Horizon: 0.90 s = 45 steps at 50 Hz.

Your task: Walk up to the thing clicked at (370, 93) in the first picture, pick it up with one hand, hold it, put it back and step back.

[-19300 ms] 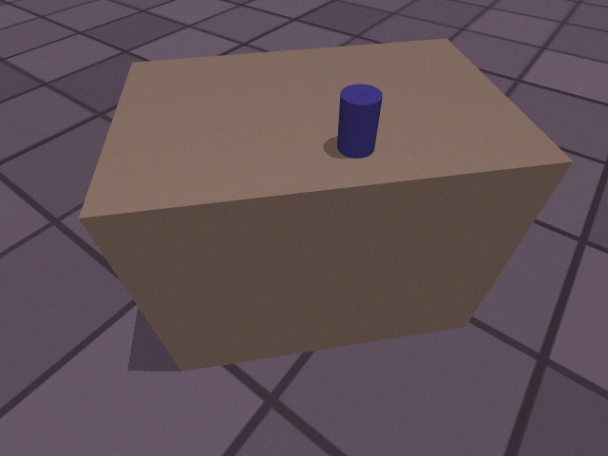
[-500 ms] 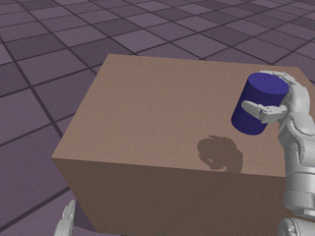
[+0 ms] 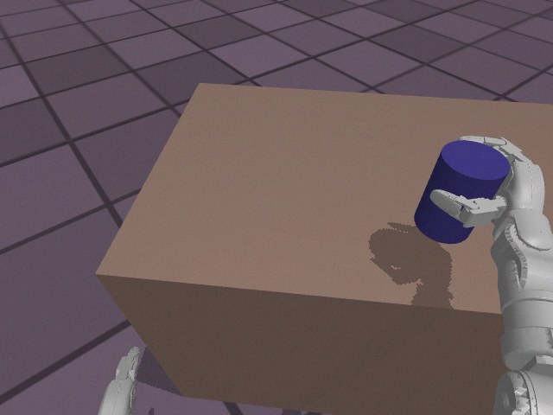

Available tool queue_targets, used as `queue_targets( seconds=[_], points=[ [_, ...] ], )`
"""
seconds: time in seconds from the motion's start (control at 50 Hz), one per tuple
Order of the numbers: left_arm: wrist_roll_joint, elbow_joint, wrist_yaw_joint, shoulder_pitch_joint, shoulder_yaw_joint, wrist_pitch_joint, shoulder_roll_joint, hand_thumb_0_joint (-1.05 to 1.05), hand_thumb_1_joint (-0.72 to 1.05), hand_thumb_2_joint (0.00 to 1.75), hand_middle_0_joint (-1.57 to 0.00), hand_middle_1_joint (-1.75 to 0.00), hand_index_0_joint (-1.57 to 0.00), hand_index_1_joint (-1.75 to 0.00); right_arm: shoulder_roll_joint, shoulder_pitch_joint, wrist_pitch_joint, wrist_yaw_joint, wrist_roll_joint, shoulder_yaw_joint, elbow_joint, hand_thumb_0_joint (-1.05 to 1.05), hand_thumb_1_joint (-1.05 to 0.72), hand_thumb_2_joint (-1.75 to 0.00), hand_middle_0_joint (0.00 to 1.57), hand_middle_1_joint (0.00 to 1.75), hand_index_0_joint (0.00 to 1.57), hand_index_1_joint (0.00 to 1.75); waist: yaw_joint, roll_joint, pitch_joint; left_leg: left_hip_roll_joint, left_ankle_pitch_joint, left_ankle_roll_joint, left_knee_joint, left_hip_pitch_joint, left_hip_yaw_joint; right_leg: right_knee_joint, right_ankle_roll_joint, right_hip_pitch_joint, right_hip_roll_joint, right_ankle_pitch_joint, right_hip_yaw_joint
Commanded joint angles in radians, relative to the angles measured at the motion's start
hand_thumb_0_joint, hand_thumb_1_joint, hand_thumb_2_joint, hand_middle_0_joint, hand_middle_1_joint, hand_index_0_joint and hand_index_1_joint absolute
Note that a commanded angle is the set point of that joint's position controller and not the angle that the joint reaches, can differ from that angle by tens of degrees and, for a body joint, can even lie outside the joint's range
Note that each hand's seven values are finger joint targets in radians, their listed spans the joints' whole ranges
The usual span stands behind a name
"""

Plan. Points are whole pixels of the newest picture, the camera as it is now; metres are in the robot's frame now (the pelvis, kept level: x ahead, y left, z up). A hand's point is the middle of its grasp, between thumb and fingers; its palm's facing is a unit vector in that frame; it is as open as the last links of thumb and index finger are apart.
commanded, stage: crouch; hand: right
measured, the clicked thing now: (456, 194) +0.42 -0.21 +0.13
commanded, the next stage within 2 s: lower in 0.04 s
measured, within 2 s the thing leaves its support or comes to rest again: rests again in 0.92 s
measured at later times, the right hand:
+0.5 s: hand (456, 203) +0.43 -0.22 +0.11, palm faces +0.20 +0.98 +0.02, open 11.3 cm
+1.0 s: hand (451, 213) +0.44 -0.23 +0.07, palm faces +0.22 +0.98 +0.02, open 11.3 cm
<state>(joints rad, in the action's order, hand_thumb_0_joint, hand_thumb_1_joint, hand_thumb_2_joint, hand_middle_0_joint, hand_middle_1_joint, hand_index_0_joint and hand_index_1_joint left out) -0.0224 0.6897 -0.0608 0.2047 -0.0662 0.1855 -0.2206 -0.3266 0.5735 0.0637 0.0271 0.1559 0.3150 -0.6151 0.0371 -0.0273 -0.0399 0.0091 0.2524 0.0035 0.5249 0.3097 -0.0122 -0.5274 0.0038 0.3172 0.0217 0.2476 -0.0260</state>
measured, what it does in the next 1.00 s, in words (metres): stands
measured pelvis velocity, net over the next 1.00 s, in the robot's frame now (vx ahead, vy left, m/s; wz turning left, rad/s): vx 0.00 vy -0.01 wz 0.01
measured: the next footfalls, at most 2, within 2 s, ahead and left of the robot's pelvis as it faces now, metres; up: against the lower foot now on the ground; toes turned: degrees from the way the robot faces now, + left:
none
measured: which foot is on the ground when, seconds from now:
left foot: down 0.00-1.00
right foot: down 0.00-1.00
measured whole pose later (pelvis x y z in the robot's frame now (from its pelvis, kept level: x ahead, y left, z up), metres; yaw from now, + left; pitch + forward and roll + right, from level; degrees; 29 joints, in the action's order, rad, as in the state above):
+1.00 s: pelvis +0.00 -0.01 -0.02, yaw +1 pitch +10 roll +1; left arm 0.00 0.50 -0.05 0.25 -0.05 0.12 -0.21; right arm -0.37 0.60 -0.29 0.06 0.14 0.37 -0.92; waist 0.10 0.01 -0.08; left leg 0.00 0.31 0.01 0.68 0.54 -0.01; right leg -0.72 -0.01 0.56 0.04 0.33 -0.03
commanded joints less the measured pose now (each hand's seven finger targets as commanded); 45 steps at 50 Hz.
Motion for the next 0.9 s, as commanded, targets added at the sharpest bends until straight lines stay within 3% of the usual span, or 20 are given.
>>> queue_targets(
  seconds=[0.0, 0.04, 0.08, 0.16, 0.2, 0.26, 0.32, 0.36, 0.42, 0.46, 0.5, 0.54, 0.58, 0.64, 0.68, 0.72, 0.74, 0.78, 0.84, 0.88],
  points=[
    [0.002, -0.236, -0.013, -0.114, -0.048, 0.046, -0.156, 0.0, -0.55, 0.05, -0.05, -0.04, -0.05, -0.05, -0.262, 0.478, -0.125, 0.012, 0.017, 0.061, 0.226, 0.0, -0.15, -1.32, 1.28, 1.44, 1.33, 1.44, 0.006, 0.049, -0.357, -0.02, -0.274, 0.002, -0.053, -0.09, -0.022, 0.041, -0.022, -0.177, -0.008, -0.244, 0.013],
    [0.002, -0.228, -0.026, -0.07, -0.096, 0.035, -0.195, 0.0, -0.55, 0.06, -0.05, -0.04, -0.05, -0.05, -0.286, 0.493, -0.141, 0.011, 0.016, 0.074, 0.197, 0.0, -0.13, -1.32, 1.28, 1.45, 1.33, 1.45, 0.028, 0.068, -0.371, -0.018, -0.301, 0.006, -0.053, -0.074, -0.017, 0.028, -0.03, -0.199, -0.013, -0.26, 0.008],
    [0.0, -0.202, -0.016, -0.041, -0.029, 0.027, -0.113, 0.0, -0.55, 0.06, -0.05, -0.04, -0.04, -0.05, -0.227, 0.456, -0.146, 0.022, 0.017, 0.044, 0.114, 0.0, -0.11, -1.3, 1.27, 1.43, 1.32, 1.43, 0.016, 0.048, -0.305, -0.016, -0.269, 0.004, -0.058, -0.054, -0.016, 0.039, -0.03, -0.153, -0.015, -0.228, 0.006],
    [0.0, -0.182, -0.014, -0.067, -0.052, 0.009, -0.134, 0.0, -0.56, 0.06, -0.05, -0.04, -0.04, -0.05, -0.279, 0.481, -0.172, 0.029, 0.007, 0.058, 0.078, 0.0, -0.13, -1.28, 1.25, 1.41, 1.29, 1.41, 0.016, 0.008, -0.257, -0.009, -0.203, -0.001, -0.068, -0.016, -0.003, 0.045, -0.03, -0.109, -0.019, -0.153, 0.001],
    [0.0, -0.171, -0.008, -0.064, -0.042, 0.007, -0.124, 0.0, -0.55, 0.06, -0.05, -0.04, -0.04, -0.05, -0.247, 0.465, -0.179, 0.029, 0.008, 0.048, 0.035, 0.0, -0.1, -1.29, 1.24, 1.41, 1.29, 1.41, 0.02, 0.001, -0.229, -0.016, -0.175, -0.005, -0.066, 0.009, -0.008, 0.052, -0.025, -0.09, -0.012, -0.13, 0.007],
    [-0.001, -0.228, -0.005, -0.098, -0.011, 0.003, -0.1, 0.0, -0.55, 0.06, -0.05, -0.04, -0.04, -0.05, -0.253, 0.506, -0.22, 0.037, 0.002, 0.039, 0.037, 0.0, -0.08, -1.26, 1.22, 1.38, 1.27, 1.38, 0.028, 0.02, -0.287, -0.014, -0.184, -0.003, -0.054, -0.006, -0.002, 0.031, -0.028, -0.086, -0.015, -0.13, 0.003],
    [0.003, -0.228, -0.013, -0.075, -0.033, 0.003, -0.134, 0.0, -0.55, 0.06, -0.05, -0.04, -0.04, -0.05, -0.255, 0.522, -0.259, 0.049, 0.01, 0.037, 0.028, 0.0, -0.08, -1.26, 1.21, 1.38, 1.26, 1.38, 0.044, 0.009, -0.335, -0.021, -0.182, -0.005, -0.041, 0.015, -0.007, 0.022, -0.024, -0.114, -0.006, -0.135, 0.012],
    [0.006, -0.279, -0.029, -0.093, -0.092, 0.007, -0.206, 0.0, -0.56, 0.07, -0.05, -0.04, -0.04, -0.05, -0.327, 0.596, -0.289, 0.046, 0.01, 0.064, 0.095, 0.0, -0.08, -1.27, 1.22, 1.39, 1.27, 1.39, 0.051, -0.012, -0.426, -0.02, -0.205, -0.005, -0.028, -0.002, -0.003, 0.008, -0.022, -0.153, -0.007, -0.158, 0.013],
    [0.008, -0.245, -0.024, -0.037, -0.05, -0.001, -0.159, 0.0, -0.56, 0.07, -0.05, -0.04, -0.04, -0.05, -0.282, 0.481, -0.299, 0.044, 0.013, 0.06, -0.028, 0.0, -0.1, -1.26, 1.23, 1.38, 1.27, 1.38, 0.044, 0.01, -0.349, -0.024, -0.179, -0.003, -0.031, 0.022, -0.007, 0.003, -0.026, -0.106, -0.009, -0.129, 0.015],
    [0.01, -0.27, -0.024, -0.064, -0.038, 0.004, -0.148, 0.0, -0.56, 0.07, -0.05, -0.04, -0.04, -0.05, -0.318, 0.548, -0.328, 0.032, 0.01, 0.076, 0.016, 0.0, -0.08, -1.25, 1.22, 1.38, 1.27, 1.38, 0.04, -0.027, -0.389, -0.026, -0.178, -0.007, -0.02, 0.028, -0.006, -0.007, -0.019, -0.104, -0.004, -0.139, 0.018],
    [0.01, -0.215, -0.014, -0.04, 0.02, -0.004, -0.072, 0.0, -0.56, 0.07, -0.05, -0.04, -0.04, -0.05, -0.306, 0.511, -0.343, 0.026, 0.003, 0.074, -0.03, 0.0, -0.07, -1.25, 1.22, 1.38, 1.27, 1.38, 0.025, -0.037, -0.295, -0.023, -0.141, -0.01, -0.019, 0.052, -0.002, -0.011, -0.02, -0.033, -0.009, -0.093, 0.012],
    [0.013, -0.202, -0.009, -0.047, 0.017, -0.002, -0.072, 0.0, -0.56, 0.07, -0.05, -0.04, -0.04, -0.05, -0.216, 0.424, -0.345, 0.035, 0.002, 0.03, -0.139, 0.0, -0.05, -1.27, 1.22, 1.4, 1.28, 1.4, 0.035, -0.022, -0.284, -0.026, -0.143, -0.01, 0.0, 0.076, -0.002, -0.021, -0.02, 0.001, -0.006, -0.098, 0.016],
    [0.017, -0.295, -0.017, -0.092, -0.042, 0.0, -0.161, 0.0, -0.56, 0.07, -0.05, -0.04, -0.04, -0.05, -0.333, 0.501, -0.371, 0.03, -0.006, 0.087, -0.051, 0.0, -0.07, -1.27, 1.22, 1.39, 1.27, 1.39, 0.043, -0.03, -0.383, -0.025, -0.147, -0.01, 0.006, 0.054, 0.003, -0.034, -0.02, -0.024, -0.003, -0.097, 0.016],
    [0.019, -0.299, -0.015, -0.064, -0.047, -0.006, -0.166, 0.0, -0.56, 0.06, -0.05, -0.04, -0.04, -0.05, -0.29, 0.502, -0.385, 0.037, -0.008, 0.055, -0.068, 0.0, -0.06, -1.29, 1.23, 1.41, 1.28, 1.41, 0.051, -0.057, -0.398, -0.029, -0.181, -0.011, 0.028, 0.065, -0.003, -0.055, -0.014, -0.053, -0.001, -0.149, 0.02],
    [0.015, -0.336, -0.025, -0.058, -0.088, -0.005, -0.213, 0.0, -0.56, 0.07, -0.05, -0.04, -0.04, -0.05, -0.327, 0.492, -0.395, 0.033, 0.001, 0.091, -0.052, 0.0, -0.1, -1.27, 1.23, 1.39, 1.28, 1.39, 0.062, 0.01, -0.436, -0.031, -0.223, -0.005, 0.037, 0.049, -0.007, -0.073, -0.022, -0.065, 0.0, -0.185, 0.024],
    [0.015, -0.379, -0.022, -0.057, -0.047, -0.005, -0.17, 0.0, -0.57, 0.08, -0.05, -0.04, -0.04, -0.05, -0.301, 0.52, -0.406, 0.037, -0.002, 0.066, -0.013, 0.0, -0.09, -1.26, 1.22, 1.38, 1.27, 1.38, 0.068, 0.001, -0.47, -0.027, -0.257, -0.002, 0.051, 0.042, -0.004, -0.09, -0.024, -0.077, -0.004, -0.217, 0.019],
    [0.014, -0.353, -0.021, -0.017, -0.059, -0.009, -0.168, 0.0, -0.57, 0.08, -0.05, -0.04, -0.04, -0.05, -0.288, 0.502, -0.405, 0.036, 0.001, 0.067, -0.055, 0.0, -0.08, -1.26, 1.22, 1.38, 1.27, 1.38, 0.07, 0.009, -0.439, -0.031, -0.252, -0.003, 0.052, 0.056, -0.009, -0.091, -0.023, -0.057, -0.002, -0.215, 0.021],
    [0.01, -0.281, -0.006, 0.06, -0.006, -0.017, -0.089, 0.0, -0.57, 0.08, -0.05, -0.04, -0.04, -0.05, -0.181, 0.395, -0.39, 0.051, 0.007, 0.02, -0.192, 0.0, -0.09, -1.25, 1.21, 1.37, 1.26, 1.37, 0.072, 0.001, -0.324, -0.036, -0.195, -0.006, 0.049, 0.131, -0.014, -0.084, -0.021, -0.013, -0.001, -0.175, 0.025],
    [0.018, -0.305, -0.004, 0.01, -0.037, -0.017, -0.132, 0.0, -0.57, 0.07, -0.05, -0.04, -0.04, -0.05, -0.314, 0.519, -0.419, 0.044, -0.009, 0.074, -0.045, 0.0, -0.11, -1.27, 1.22, 1.38, 1.27, 1.38, 0.051, -0.094, -0.395, -0.035, -0.179, -0.015, 0.069, 0.152, -0.008, -0.094, -0.01, -0.031, 0.008, -0.191, 0.028],
    [0.023, -0.275, 0.001, 0.037, -0.05, -0.021, -0.133, 0.0, -0.56, 0.07, -0.05, -0.04, -0.04, -0.05, -0.286, 0.472, -0.422, 0.04, -0.013, 0.072, -0.117, 0.0, -0.1, -1.27, 1.22, 1.38, 1.27, 1.38, 0.063, -0.069, -0.33, -0.034, -0.164, -0.015, 0.077, 0.17, -0.008, -0.106, -0.011, 0.015, 0.004, -0.156, 0.028]
  ],
)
